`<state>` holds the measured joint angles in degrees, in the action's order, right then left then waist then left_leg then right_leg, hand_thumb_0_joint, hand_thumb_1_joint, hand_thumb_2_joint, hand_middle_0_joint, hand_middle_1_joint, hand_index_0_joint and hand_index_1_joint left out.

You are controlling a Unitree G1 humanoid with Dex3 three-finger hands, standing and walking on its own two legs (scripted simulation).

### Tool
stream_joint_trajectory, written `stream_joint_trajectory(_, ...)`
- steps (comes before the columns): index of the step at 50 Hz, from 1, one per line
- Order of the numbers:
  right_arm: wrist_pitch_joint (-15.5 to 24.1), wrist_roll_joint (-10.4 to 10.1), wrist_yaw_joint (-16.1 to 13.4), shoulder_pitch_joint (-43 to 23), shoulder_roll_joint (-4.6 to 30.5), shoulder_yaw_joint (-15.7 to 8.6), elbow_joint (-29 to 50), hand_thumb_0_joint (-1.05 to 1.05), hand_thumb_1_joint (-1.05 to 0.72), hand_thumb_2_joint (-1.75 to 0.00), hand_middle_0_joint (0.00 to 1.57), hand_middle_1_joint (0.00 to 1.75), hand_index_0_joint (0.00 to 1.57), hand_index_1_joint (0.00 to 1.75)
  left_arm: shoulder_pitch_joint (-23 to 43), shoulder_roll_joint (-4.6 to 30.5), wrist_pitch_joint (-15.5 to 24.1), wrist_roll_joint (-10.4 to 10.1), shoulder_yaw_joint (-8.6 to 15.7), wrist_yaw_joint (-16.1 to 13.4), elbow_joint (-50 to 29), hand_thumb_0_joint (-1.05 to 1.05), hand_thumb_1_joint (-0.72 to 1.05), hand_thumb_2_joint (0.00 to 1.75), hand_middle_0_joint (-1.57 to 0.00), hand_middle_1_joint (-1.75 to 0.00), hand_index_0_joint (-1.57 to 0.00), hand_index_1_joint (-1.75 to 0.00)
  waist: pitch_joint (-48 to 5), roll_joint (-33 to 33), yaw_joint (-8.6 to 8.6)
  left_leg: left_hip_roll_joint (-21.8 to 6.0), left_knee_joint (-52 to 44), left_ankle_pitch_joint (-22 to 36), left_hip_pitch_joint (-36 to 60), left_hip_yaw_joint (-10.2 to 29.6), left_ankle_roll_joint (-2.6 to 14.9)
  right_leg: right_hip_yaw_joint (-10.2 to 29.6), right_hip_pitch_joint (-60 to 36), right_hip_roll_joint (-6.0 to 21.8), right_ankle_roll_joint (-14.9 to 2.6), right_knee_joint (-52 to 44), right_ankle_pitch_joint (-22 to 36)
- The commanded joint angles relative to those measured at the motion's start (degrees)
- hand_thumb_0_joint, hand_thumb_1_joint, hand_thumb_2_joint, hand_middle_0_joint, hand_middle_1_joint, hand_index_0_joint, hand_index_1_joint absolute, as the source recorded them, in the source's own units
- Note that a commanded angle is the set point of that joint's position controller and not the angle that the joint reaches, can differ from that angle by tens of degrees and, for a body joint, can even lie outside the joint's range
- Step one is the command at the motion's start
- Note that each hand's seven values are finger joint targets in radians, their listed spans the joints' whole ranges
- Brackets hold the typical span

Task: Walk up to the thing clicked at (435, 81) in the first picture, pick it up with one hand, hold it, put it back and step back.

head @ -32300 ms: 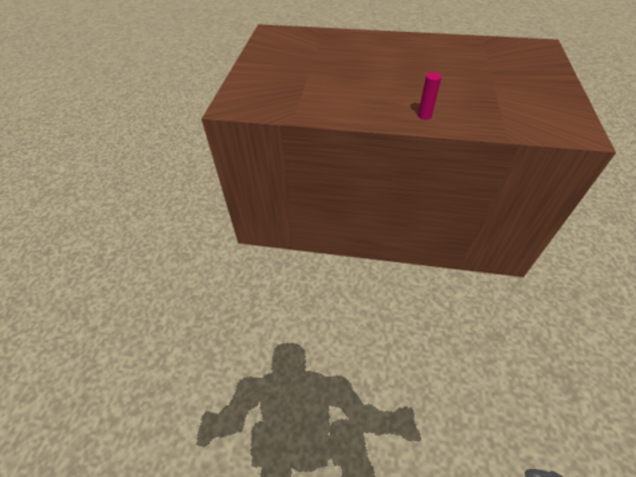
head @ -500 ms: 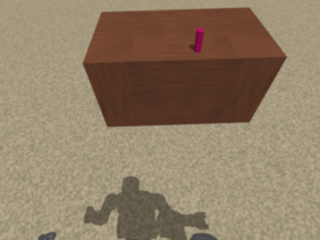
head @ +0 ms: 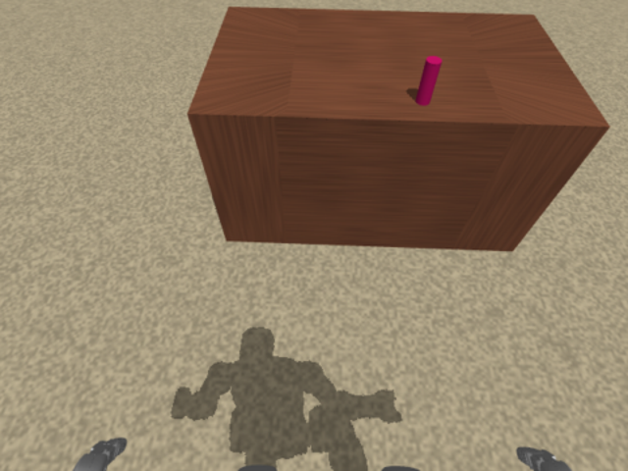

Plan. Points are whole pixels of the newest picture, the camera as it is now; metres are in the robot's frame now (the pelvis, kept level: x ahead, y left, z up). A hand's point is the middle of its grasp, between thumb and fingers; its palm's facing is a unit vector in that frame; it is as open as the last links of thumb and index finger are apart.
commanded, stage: step back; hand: right
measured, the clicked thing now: (428, 81) +1.02 -0.29 -0.10
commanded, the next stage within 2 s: stand in 0.06 s
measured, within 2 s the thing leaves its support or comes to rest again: neither
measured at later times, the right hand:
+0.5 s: hand out of the picture +0.07 -0.26 -0.14, palm faces +0.01 +0.94 -0.33, open 7.4 cm
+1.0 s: hand out of the picture +0.03 -0.27 -0.14, palm faces +0.00 +0.95 -0.32, open 7.4 cm
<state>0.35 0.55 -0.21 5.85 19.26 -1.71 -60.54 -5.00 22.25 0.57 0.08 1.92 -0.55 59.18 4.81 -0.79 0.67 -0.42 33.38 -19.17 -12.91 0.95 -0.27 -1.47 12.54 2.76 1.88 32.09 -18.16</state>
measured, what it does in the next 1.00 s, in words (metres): stands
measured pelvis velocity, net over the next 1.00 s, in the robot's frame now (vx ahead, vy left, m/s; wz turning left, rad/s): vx -0.02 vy -0.02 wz -0.02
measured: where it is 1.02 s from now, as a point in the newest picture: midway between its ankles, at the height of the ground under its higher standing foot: outside the picture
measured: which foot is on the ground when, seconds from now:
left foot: down 0.00-1.00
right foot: down 0.00-1.00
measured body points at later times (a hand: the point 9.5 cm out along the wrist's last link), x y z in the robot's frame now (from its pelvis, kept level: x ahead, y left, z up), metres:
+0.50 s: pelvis -0.02 -0.01 +0.02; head -0.01 -0.01 +0.47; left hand +0.06 +0.29 -0.12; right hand +0.07 -0.31 -0.11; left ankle -0.01 +0.12 -0.73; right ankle -0.01 -0.14 -0.73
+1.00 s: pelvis -0.02 -0.02 +0.02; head -0.01 -0.02 +0.47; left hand +0.06 +0.28 -0.11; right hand +0.03 -0.32 -0.12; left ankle -0.01 +0.12 -0.73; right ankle -0.01 -0.14 -0.73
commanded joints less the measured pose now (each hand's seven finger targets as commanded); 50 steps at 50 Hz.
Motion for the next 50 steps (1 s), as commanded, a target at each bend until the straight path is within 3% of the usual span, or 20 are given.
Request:
stream_joint_trajectory(1, 0.8, -0.03, -1.17, -2.64, 13.76, -3.05, 2.57, 0.0, -0.9, -0.9, 0.2, 0.3, 0.2, 0.3, 2.61, 11.27, 1.36, 0.1, 2.29, -0.94, -3.35, 0.0, 0.9, 0.9, -0.2, -0.3, -0.2, -0.3, -10.75, 4.03, -0.16, -6.78, -5.39, 33.09, 3.75, 4.69, 3.01, 2.2, -6.09, 3.6, -3.97, -1.44, 23.19)
stream_joint_trajectory(2, 0.74, -0.12, -1.09, -3.45, 13.33, -2.85, 2.61, 0.0, -0.9, -0.9, 0.2, 0.3, 0.2, 0.3, 2.29, 11.29, 1.34, 0.16, 2.23, -0.93, -2.92, 0.0, 0.9, 0.9, -0.2, -0.3, -0.2, -0.3, -10.21, 2.94, 0.19, -7.2, -6.08, 31.22, 3.8, 4.87, 3.3, 2.28, -5.91, 3.55, -3.84, -2.19, 22.38)
stream_joint_trajectory(3, 1.2, -0.26, -0.79, -2.68, 13.67, -2.1, 2.53, 0.0, -0.9, -0.9, 0.2, 0.3, 0.2, 0.3, 1.38, 8.66, 1.08, -0.51, 0.91, -0.55, -1.13, 0.0, 0.9, 0.9, -0.2, -0.3, -0.2, -0.3, -9.46, 1.09, 0.06, -7.81, -8.85, 29.32, 4.93, 6.89, 3.03, 3.52, -6.29, 3.54, -3.52, -5.11, 22.08)
stream_joint_trajectory(10, 1.7, -0.17, -0.24, -5.22, 13.06, -1.94, 1.67, 0.0, -0.9, -0.9, 0.2, 0.3, 0.2, 0.3, 3.29, 9.4, 1.3, 0.04, 0.67, -0.18, 0.12, 0.0, 0.9, 0.9, -0.2, -0.3, -0.2, -0.3, -7.58, 1.64, -0.31, -7.56, -13.82, 27.98, 7.27, 5.23, 1.73, 3.8, -8.26, 4.23, -2.95, -10.33, 21.39)
stream_joint_trajectory(16, 1.61, -0.3, 0.19, -5.73, 12.42, -1.74, 0.9, 0.0, -0.9, -0.9, 0.2, 0.3, 0.2, 0.3, 3.15, 9.85, 1.85, 0.33, 0.42, 0.08, 1.34, 0.0, 0.9, 0.9, -0.2, -0.3, -0.2, -0.3, -7.59, 1.15, -0.77, -7.04, -16.3, 22.76, 8.04, 4.12, 1.23, 4.53, -9.25, 4.81, -2.48, -14.06, 19.19)
stream_joint_trajectory(23, 1.34, -0.13, 0.5, -5.61, 12.12, -1.51, -0.07, 0.0, -0.9, -0.9, 0.2, 0.3, 0.2, 0.3, 3.06, 10.25, 1.94, 0.49, 0.51, 0.19, 2.16, 0.0, 0.9, 0.9, -0.2, -0.3, -0.2, -0.3, -5.34, 1.33, -0.62, -6.46, -18.69, 13.51, 6.56, 4.02, 0.67, 5.25, -7.18, 4.9, -2.46, -16.84, 11.23)
stream_joint_trajectory(25, 1.22, -0.03, 0.57, -4.8, 11.82, -1.27, -0.44, 0.0, -0.9, -0.9, 0.2, 0.3, 0.2, 0.3, 2.88, 10.65, 1.85, 0.55, 0.52, 0.28, 2.37, 0.0, 0.9, 0.9, -0.2, -0.3, -0.2, -0.3, -4.25, 0.73, -0.73, -6.03, -18.99, 9.49, 5.59, 3.86, 0.57, 5.79, -5.78, 4.89, -2.46, -17.89, 6.64)
stream_joint_trajectory(28, 1.38, 0.02, 0.68, -4.23, 12.23, -1.39, -0.78, 0.0, -0.9, -0.9, 0.2, 0.3, 0.2, 0.3, 2.41, 10.52, 1.82, 0.61, 0.46, 0.36, 2.43, 0.0, 0.9, 0.9, -0.2, -0.3, -0.2, -0.3, -4.95, 0.31, -0.7, -6.38, -18.49, 10.13, 6.23, 4.12, 0.67, 6.06, -5.5, 4.99, -2.71, -18.1, 6.21)
stream_joint_trajectory(31, 1.2, 0.15, 0.75, -3.24, 12.35, -1.42, -1.0, 0.0, -0.9, -0.9, 0.2, 0.3, 0.2, 0.3, 2.28, 10.6, 1.68, 0.68, 0.4, 0.41, 2.32, 0.0, 0.9, 0.9, -0.2, -0.3, -0.2, -0.3, -3.7, -0.11, -0.84, -5.9, -18.41, 7.85, 5.28, 3.95, 0.59, 6.67, -3.34, 4.82, -2.63, -19.17, 1.71)
stream_joint_trajectory(34, 1.39, 0.22, 0.71, -2.42, 12.28, -1.2, -1.23, 0.0, -0.9, -0.9, 0.2, 0.3, 0.2, 0.3, 1.79, 10.83, 1.78, 0.51, 0.44, 0.48, 2.12, 0.0, 0.9, 0.9, -0.2, -0.3, -0.2, -0.3, -5.58, 0.32, -0.77, -6.5, -18.47, 10.26, 5.82, 4.16, 0.7, 6.32, -5.19, 4.84, -2.93, -17.73, 6.75)
stream_joint_trajectory(40, 1.39, 0.19, 0.46, -1.61, 12.46, -1.04, -1.41, 0.0, -0.9, -0.9, 0.2, 0.3, 0.2, 0.3, 1.16, 10.79, 1.66, 0.35, 0.35, 0.46, 2.28, 0.0, 0.9, 0.9, -0.2, -0.3, -0.2, -0.3, -5.82, 0.0, -0.61, -6.89, -18.26, 12.51, 5.7, 4.26, 0.61, 6.12, -5.85, 4.74, -2.94, -16.7, 10.18)
stream_joint_trajectory(50, 1.28, 0.05, 0.28, -0.87, 12.72, -0.65, -1.63, 0.0, -0.9, -0.9, 0.2, 0.3, 0.2, 0.3, 1.1, 10.56, 1.55, 0.32, -0.05, 0.32, 2.05, 0.0, 0.9, 0.9, -0.2, -0.3, -0.2, -0.3, -5.25, 0.46, -0.84, -7.11, -17.69, 13.83, 6.02, 3.82, 0.51, 5.85, -5.56, 4.68, -2.85, -16.45, 11.79)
